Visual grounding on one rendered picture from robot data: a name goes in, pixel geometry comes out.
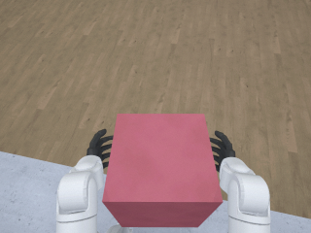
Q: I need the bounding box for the carton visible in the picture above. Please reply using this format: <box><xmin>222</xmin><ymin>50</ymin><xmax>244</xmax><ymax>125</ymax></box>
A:
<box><xmin>102</xmin><ymin>114</ymin><xmax>223</xmax><ymax>228</ymax></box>

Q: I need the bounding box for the robot right forearm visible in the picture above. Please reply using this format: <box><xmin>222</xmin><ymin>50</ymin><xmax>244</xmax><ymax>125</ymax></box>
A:
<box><xmin>219</xmin><ymin>157</ymin><xmax>271</xmax><ymax>233</ymax></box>

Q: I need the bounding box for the robot left forearm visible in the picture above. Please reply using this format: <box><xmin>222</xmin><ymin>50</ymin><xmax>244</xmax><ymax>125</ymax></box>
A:
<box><xmin>55</xmin><ymin>155</ymin><xmax>104</xmax><ymax>233</ymax></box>

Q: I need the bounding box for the robot left hand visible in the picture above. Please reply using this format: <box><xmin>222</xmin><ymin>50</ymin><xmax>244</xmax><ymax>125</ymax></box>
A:
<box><xmin>86</xmin><ymin>129</ymin><xmax>114</xmax><ymax>169</ymax></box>

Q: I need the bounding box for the robot right hand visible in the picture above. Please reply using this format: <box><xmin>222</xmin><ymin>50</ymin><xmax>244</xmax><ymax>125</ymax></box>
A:
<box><xmin>209</xmin><ymin>130</ymin><xmax>236</xmax><ymax>172</ymax></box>

